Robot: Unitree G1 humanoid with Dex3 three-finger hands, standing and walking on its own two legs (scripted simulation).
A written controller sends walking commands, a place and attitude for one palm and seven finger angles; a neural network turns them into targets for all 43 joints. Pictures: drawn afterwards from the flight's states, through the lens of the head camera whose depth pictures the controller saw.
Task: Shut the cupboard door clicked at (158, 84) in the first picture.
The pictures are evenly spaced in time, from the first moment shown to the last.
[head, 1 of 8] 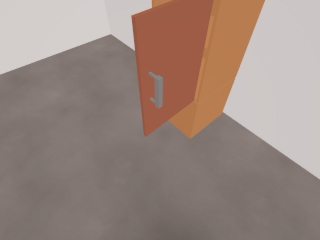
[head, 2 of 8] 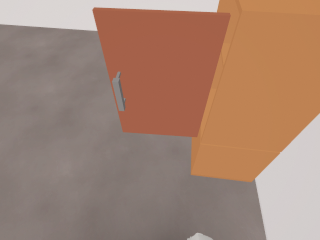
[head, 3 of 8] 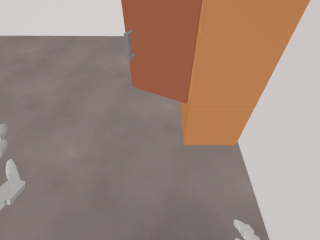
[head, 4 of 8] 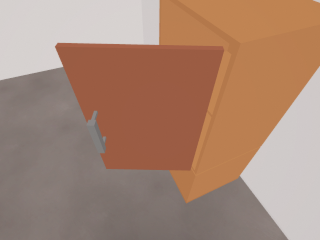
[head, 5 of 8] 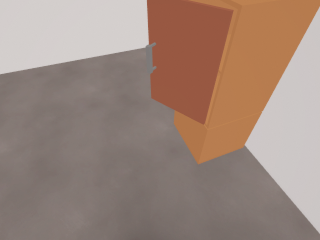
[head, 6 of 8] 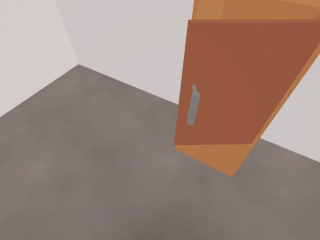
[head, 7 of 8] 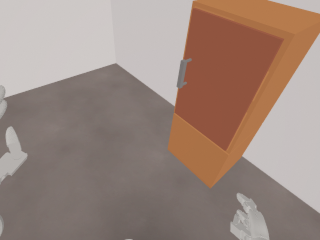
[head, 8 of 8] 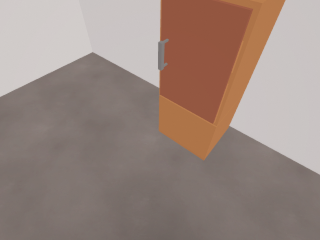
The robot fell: no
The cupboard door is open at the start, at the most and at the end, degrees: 93 93 0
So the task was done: yes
